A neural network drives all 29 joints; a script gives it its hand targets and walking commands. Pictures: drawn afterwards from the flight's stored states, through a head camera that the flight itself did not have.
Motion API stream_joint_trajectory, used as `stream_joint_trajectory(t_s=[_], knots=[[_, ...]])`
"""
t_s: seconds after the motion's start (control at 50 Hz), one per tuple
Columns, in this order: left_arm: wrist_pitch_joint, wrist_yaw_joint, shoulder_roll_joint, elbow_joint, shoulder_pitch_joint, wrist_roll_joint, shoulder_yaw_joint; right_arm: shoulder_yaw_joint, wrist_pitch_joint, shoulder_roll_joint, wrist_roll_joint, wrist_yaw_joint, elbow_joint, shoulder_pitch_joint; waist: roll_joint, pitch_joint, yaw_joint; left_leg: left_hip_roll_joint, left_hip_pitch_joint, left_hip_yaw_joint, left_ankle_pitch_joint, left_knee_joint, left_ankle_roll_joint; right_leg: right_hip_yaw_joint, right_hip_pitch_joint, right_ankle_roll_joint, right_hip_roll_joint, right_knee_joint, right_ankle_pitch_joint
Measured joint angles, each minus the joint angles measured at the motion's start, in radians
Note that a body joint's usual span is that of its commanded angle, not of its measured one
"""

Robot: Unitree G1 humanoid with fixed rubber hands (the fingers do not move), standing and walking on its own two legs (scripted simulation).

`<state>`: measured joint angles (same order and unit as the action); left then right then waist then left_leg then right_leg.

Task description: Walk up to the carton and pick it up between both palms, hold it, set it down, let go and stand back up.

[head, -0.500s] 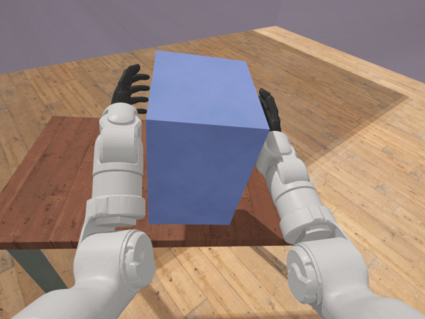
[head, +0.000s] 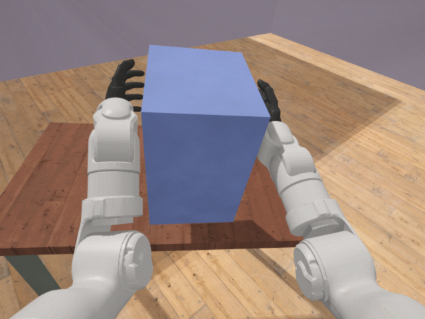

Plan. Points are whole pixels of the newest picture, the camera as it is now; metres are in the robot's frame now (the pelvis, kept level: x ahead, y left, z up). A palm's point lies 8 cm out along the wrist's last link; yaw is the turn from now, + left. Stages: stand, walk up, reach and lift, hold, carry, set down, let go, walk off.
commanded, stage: reach and lift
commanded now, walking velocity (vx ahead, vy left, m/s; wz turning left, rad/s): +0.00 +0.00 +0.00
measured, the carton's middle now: (194, 140) +0.39 +0.02 +0.18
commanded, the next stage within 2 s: hold in 1.28 s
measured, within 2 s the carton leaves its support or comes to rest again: neither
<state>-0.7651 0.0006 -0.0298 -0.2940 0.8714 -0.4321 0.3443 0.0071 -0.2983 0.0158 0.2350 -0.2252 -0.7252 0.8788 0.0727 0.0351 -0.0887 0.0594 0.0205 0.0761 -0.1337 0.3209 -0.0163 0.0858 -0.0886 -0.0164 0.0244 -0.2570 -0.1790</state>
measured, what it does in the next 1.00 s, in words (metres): stands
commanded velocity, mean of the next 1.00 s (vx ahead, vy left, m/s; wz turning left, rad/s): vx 0.00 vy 0.00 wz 0.00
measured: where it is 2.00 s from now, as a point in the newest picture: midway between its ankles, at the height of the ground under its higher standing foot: outside the picture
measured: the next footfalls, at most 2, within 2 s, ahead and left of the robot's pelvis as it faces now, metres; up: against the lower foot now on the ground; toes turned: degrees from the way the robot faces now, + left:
none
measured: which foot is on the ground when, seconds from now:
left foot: down 0.00-1.00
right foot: down 0.00-1.00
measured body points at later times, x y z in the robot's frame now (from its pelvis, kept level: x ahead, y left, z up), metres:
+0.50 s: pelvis +0.01 -0.01 +0.00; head -0.06 +0.02 +0.44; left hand +0.40 +0.14 +0.27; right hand +0.40 -0.12 +0.25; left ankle +0.04 +0.13 -0.75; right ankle -0.01 -0.12 -0.75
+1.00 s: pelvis +0.01 -0.01 +0.00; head -0.07 +0.01 +0.44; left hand +0.40 +0.14 +0.29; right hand +0.40 -0.13 +0.28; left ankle +0.04 +0.13 -0.75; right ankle -0.01 -0.12 -0.75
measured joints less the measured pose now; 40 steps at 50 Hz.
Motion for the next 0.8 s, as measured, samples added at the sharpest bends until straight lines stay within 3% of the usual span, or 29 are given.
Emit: stream_joint_trajectory(t_s=[0.8], knots=[[-0.095, -0.017, 0.053, -0.032, 0.068, 0.057, 0.007, -0.055, -0.184, 0.058, 0.121, -0.077, 0.026, 0.108, -0.021, -0.081, -0.003, 0.005, 0.031, -0.033, -0.012, 0.009, -0.017, -0.013, 0.030, 0.014, -0.020, -0.012, -0.018]])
